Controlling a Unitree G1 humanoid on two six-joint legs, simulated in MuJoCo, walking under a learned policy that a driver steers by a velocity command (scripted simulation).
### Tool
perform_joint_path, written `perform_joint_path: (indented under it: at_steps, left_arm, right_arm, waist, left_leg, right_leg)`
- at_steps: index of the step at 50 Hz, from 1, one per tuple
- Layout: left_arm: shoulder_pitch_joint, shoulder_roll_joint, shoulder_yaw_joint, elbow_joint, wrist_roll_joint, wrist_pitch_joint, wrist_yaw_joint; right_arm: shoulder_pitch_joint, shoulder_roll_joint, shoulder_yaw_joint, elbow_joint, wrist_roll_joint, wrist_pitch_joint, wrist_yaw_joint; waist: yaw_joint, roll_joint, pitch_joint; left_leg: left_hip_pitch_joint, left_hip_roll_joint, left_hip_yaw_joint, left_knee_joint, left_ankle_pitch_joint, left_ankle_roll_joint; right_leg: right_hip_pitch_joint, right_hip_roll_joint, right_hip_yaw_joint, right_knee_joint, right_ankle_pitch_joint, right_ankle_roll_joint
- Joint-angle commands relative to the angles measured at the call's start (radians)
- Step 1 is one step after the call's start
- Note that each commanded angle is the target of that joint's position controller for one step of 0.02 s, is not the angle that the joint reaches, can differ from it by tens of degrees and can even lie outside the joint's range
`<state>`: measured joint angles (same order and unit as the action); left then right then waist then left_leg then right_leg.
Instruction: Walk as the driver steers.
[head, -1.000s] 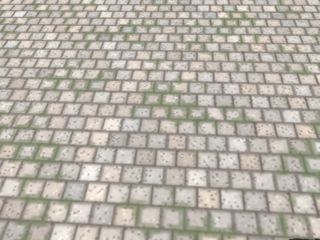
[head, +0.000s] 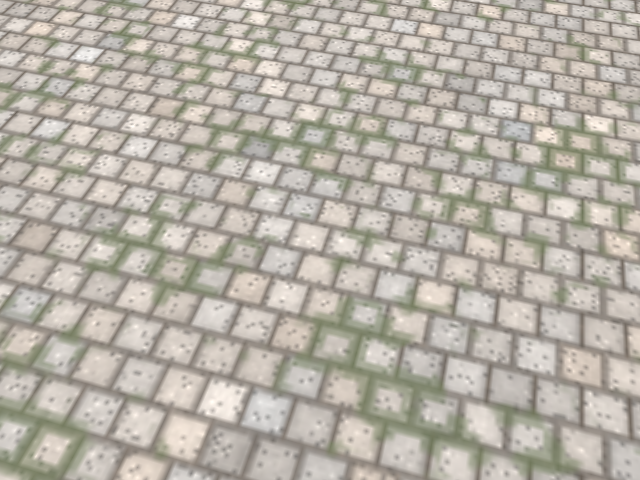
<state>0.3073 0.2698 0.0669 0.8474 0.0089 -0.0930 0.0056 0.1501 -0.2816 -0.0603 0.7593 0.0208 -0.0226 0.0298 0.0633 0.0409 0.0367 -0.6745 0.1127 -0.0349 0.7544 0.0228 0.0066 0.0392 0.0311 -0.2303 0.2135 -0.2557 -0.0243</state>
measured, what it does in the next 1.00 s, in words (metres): walks ahead, turning left: left foot, then right foot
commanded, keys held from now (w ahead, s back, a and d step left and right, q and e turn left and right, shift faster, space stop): w+q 1.00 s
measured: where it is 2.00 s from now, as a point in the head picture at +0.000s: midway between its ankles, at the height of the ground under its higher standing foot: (122, 279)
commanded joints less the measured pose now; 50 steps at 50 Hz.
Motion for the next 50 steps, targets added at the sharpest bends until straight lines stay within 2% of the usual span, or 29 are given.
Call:
perform_joint_path:
  at_steps: [1,3,5,6,7,8,9,10,11,12,13,14,17,19,23,25,28,30,31,32,33,34,35,36,37,38,41,44,50]
  left_arm:
    - [-0.006,0.178,0.046,-0.042,-0.016,0.006,0.008]
    - [-0.007,0.195,0.053,-0.035,-0.027,0.022,0.009]
    - [-0.030,0.225,0.062,-0.041,-0.036,0.036,0.014]
    - [-0.044,0.234,0.064,-0.045,-0.041,0.045,0.016]
    - [-0.060,0.223,0.058,-0.050,-0.045,0.049,0.017]
    - [-0.034,0.162,0.034,-0.069,-0.013,0.039,0.018]
    - [0.021,0.048,-0.001,-0.129,0.002,0.008,0.009]
    - [-0.072,0.138,0.010,-0.139,-0.030,-0.032,-0.007]
    - [-0.145,0.159,0.015,-0.165,-0.061,-0.050,-0.014]
    - [-0.149,0.147,0.012,-0.161,-0.046,-0.057,-0.007]
    - [-0.147,0.157,0.019,-0.149,-0.014,-0.054,0.002]
    - [-0.127,0.160,0.024,-0.143,-0.006,-0.043,0.000]
    - [-0.125,0.128,0.019,-0.151,0.007,-0.013,0.000]
    - [-0.198,0.106,0.010,-0.176,0.008,-0.006,0.002]
    - [-0.336,0.076,-0.005,-0.212,-0.003,-0.015,-0.012]
    - [-0.381,0.087,-0.003,-0.230,-0.013,-0.022,-0.021]
    - [-0.386,0.121,0.009,-0.239,-0.016,-0.036,-0.033]
    - [-0.323,0.143,0.022,-0.227,-0.019,-0.045,-0.034]
    - [-0.233,0.161,0.035,-0.203,-0.015,-0.050,-0.028]
    - [-0.106,0.199,0.049,-0.187,0.002,-0.055,-0.021]
    - [0.030,0.279,0.068,-0.173,0.021,-0.049,-0.014]
    - [0.065,0.259,0.067,-0.143,-0.002,-0.037,-0.025]
    - [0.009,0.166,0.043,-0.163,-0.014,-0.030,-0.022]
    - [-0.040,0.130,0.031,-0.171,-0.010,-0.019,-0.016]
    - [-0.082,0.113,0.023,-0.167,-0.003,-0.013,-0.015]
    - [-0.105,0.093,0.015,-0.160,0.002,-0.013,-0.013]
    - [-0.109,0.103,0.020,-0.137,-0.003,-0.025,-0.012]
    - [-0.096,0.143,0.034,-0.112,-0.003,-0.028,-0.010]
    - [-0.051,0.186,0.042,-0.075,-0.015,-0.006,-0.003]
  right_arm:
    - [-0.122,-0.035,0.001,-0.109,0.000,-0.013,0.020]
    - [-0.135,-0.048,-0.005,-0.133,0.000,-0.012,0.029]
    - [-0.075,-0.084,-0.025,-0.138,0.001,-0.005,0.031]
    - [0.024,-0.117,-0.045,-0.119,0.004,-0.001,0.028]
    - [0.186,-0.171,-0.077,-0.078,0.007,0.003,0.016]
    - [0.317,-0.265,-0.110,-0.048,0.010,0.015,-0.007]
    - [0.238,-0.339,-0.113,-0.083,0.011,0.003,-0.008]
    - [0.252,-0.250,-0.084,-0.103,0.003,-0.015,0.004]
    - [0.231,-0.196,-0.070,-0.093,-0.004,-0.031,0.006]
    - [0.172,-0.170,-0.061,-0.093,-0.001,-0.040,0.008]
    - [0.112,-0.133,-0.051,-0.103,-0.002,-0.044,0.004]
    - [0.079,-0.120,-0.043,-0.121,-0.013,-0.044,-0.002]
    - [0.091,-0.145,-0.050,-0.120,-0.008,-0.048,-0.018]
    - [0.121,-0.167,-0.056,-0.110,-0.006,-0.046,-0.033]
    - [0.171,-0.172,-0.058,-0.091,0.000,-0.032,-0.046]
    - [0.205,-0.175,-0.059,-0.076,0.004,-0.027,-0.047]
    - [0.225,-0.162,-0.057,-0.065,0.007,-0.018,-0.053]
    - [0.207,-0.163,-0.060,-0.069,0.004,-0.012,-0.055]
    - [0.189,-0.145,-0.053,-0.076,0.003,-0.010,-0.054]
    - [0.180,-0.095,-0.034,-0.092,-0.006,-0.013,-0.048]
    - [0.279,-0.032,-0.015,-0.114,-0.002,-0.018,-0.049]
    - [0.338,-0.065,-0.010,-0.126,0.020,-0.025,-0.050]
    - [0.271,-0.158,-0.032,-0.108,0.026,-0.022,-0.050]
    - [0.180,-0.180,-0.039,-0.122,0.014,-0.016,-0.049]
    - [0.137,-0.166,-0.040,-0.135,0.002,-0.013,-0.047]
    - [0.123,-0.151,-0.043,-0.140,-0.002,-0.010,-0.042]
    - [0.132,-0.086,-0.032,-0.149,0.008,0.006,-0.033]
    - [0.083,-0.071,-0.025,-0.173,0.001,0.007,-0.029]
    - [-0.086,-0.043,-0.008,-0.213,0.003,-0.012,0.008]
  waist:
    - [0.014,-0.065,0.075]
    - [-0.001,-0.079,0.067]
    - [-0.053,-0.117,0.001]
    - [-0.113,-0.124,-0.057]
    - [-0.204,-0.102,-0.141]
    - [-0.237,0.044,-0.225]
    - [-0.111,0.252,-0.317]
    - [-0.185,0.102,-0.375]
    - [-0.182,0.057,-0.244]
    - [-0.128,-0.036,-0.143]
    - [-0.094,-0.040,-0.113]
    - [-0.065,-0.018,-0.095]
    - [-0.048,-0.019,-0.075]
    - [-0.069,-0.013,-0.045]
    - [-0.128,0.033,-0.025]
    - [-0.146,0.043,-0.020]
    - [-0.136,0.059,-0.024]
    - [-0.097,0.094,-0.036]
    - [-0.048,0.093,-0.075]
    - [0.015,0.049,-0.193]
    - [0.009,-0.162,-0.356]
    - [-0.012,-0.380,-0.391]
    - [0.010,-0.233,-0.242]
    - [0.015,-0.154,-0.138]
    - [-0.006,-0.114,-0.066]
    - [-0.028,-0.125,-0.032]
    - [-0.051,-0.148,-0.013]
    - [-0.047,-0.115,-0.009]
    - [0.016,-0.091,0.028]
  left_leg:
    - [-0.031,-0.001,0.041,-0.084,-0.007,0.025]
    - [-0.012,-0.026,0.075,-0.113,-0.087,0.054]
    - [0.114,-0.093,0.135,-0.110,-0.191,0.095]
    - [0.242,-0.137,0.158,-0.119,-0.224,0.122]
    - [0.485,-0.181,0.155,-0.187,-0.168,0.161]
    - [0.780,-0.041,-0.089,-0.210,-0.156,0.222]
    - [1.039,0.186,-0.700,-0.374,-0.365,0.426]
    - [1.056,0.220,-0.789,-0.483,-0.430,0.413]
    - [0.961,0.192,-0.640,-0.484,-0.372,0.366]
    - [0.806,0.143,-0.511,-0.478,-0.247,0.327]
    - [0.697,0.103,-0.420,-0.481,-0.143,0.300]
    - [0.621,0.078,-0.377,-0.501,-0.069,0.294]
    - [0.515,0.048,-0.298,-0.534,0.078,0.302]
    - [0.478,0.018,-0.251,-0.539,0.085,0.282]
    - [0.429,-0.037,-0.215,-0.519,-0.048,0.218]
    - [0.449,-0.018,-0.257,-0.496,-0.089,0.210]
    - [0.546,0.018,-0.346,-0.409,-0.111,0.196]
    - [0.572,0.029,-0.390,-0.346,-0.059,0.179]
    - [0.556,-0.007,-0.375,-0.269,0.001,0.156]
    - [0.478,-0.060,-0.322,-0.064,-0.024,0.123]
    - [0.189,-0.193,-0.191,0.275,-0.327,0.048]
    - [-0.050,-0.191,-0.151,0.485,-0.629,0.023]
    - [-0.121,-0.126,-0.167,0.566,-0.549,0.013]
    - [-0.116,-0.092,-0.123,0.568,-0.467,0.009]
    - [-0.087,-0.062,-0.109,0.526,-0.411,0.006]
    - [-0.053,-0.032,-0.109,0.479,-0.372,0.008]
    - [-0.007,-0.001,-0.075,0.407,-0.323,0.001]
    - [-0.054,0.011,-0.071,0.293,-0.220,-0.016]
    - [0.009,-0.014,0.023,-0.025,0.008,0.002]
  right_leg:
    - [0.004,-0.314,0.059,-0.068,0.359,-0.134]
    - [0.064,-0.330,0.037,-0.005,0.505,-0.118]
    - [0.091,-0.327,0.011,0.138,0.843,-0.095]
    - [0.074,-0.313,-0.003,0.285,0.956,-0.081]
    - [-0.024,-0.272,-0.027,0.504,0.913,-0.046]
    - [-0.291,-0.216,-0.026,0.826,0.482,0.005]
    - [-0.706,0.021,0.125,1.171,-0.320,0.064]
    - [-0.808,-0.016,0.335,1.223,-0.318,0.039]
    - [-0.858,-0.059,0.326,1.181,-0.234,0.014]
    - [-0.822,-0.106,0.322,1.078,-0.153,0.007]
    - [-0.755,-0.138,0.323,0.985,-0.105,0.012]
    - [-0.694,-0.152,0.326,0.949,-0.069,0.020]
    - [-0.651,-0.145,0.299,0.827,-0.009,0.067]
    - [-0.669,-0.126,0.286,0.690,0.101,0.094]
    - [-0.576,-0.062,0.274,0.401,0.336,0.101]
    - [-0.550,-0.044,0.285,0.342,0.362,0.093]
    - [-0.540,-0.035,0.316,0.273,0.288,0.063]
    - [-0.466,-0.031,0.309,0.255,0.198,0.031]
    - [-0.338,-0.027,0.289,0.213,0.209,0.004]
    - [-0.105,-0.126,0.366,0.238,0.197,-0.051]
    - [0.264,-0.353,0.705,0.224,0.081,-0.176]
    - [0.354,-0.473,1.055,0.115,-0.187,-0.258]
    - [0.236,-0.437,0.958,0.077,-0.318,-0.218]
    - [0.105,-0.392,0.792,0.070,-0.241,-0.175]
    - [-0.020,-0.347,0.675,0.045,-0.116,-0.160]
    - [-0.095,-0.312,0.587,0.021,-0.027,-0.148]
    - [-0.176,-0.283,0.430,-0.044,0.111,-0.158]
    - [-0.145,-0.297,0.334,-0.069,0.230,-0.178]
    - [-0.081,-0.273,0.140,-0.065,0.324,-0.132]
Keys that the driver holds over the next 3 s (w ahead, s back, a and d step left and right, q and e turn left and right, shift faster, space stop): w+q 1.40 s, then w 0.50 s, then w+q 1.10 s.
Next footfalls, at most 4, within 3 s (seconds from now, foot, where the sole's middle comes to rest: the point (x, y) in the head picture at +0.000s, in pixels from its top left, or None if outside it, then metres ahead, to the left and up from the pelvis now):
0.14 left None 0.25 0.13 -0.78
0.64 right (348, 434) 0.58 0.01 -0.78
1.16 left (182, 383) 0.68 0.38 -0.78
1.64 right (181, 261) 1.02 0.46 -0.78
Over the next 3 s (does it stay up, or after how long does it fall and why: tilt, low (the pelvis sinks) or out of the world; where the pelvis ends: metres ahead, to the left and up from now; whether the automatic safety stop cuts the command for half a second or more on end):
stays up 1.15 1.06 0.00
